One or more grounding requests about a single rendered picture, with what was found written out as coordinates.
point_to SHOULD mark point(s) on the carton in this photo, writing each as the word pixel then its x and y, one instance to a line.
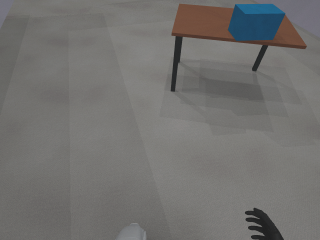
pixel 252 22

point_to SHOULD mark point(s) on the robot right hand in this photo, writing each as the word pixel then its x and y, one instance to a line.
pixel 268 227

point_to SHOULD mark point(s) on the table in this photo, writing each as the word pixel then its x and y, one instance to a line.
pixel 212 23

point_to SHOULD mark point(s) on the left robot thigh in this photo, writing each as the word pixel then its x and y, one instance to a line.
pixel 132 232

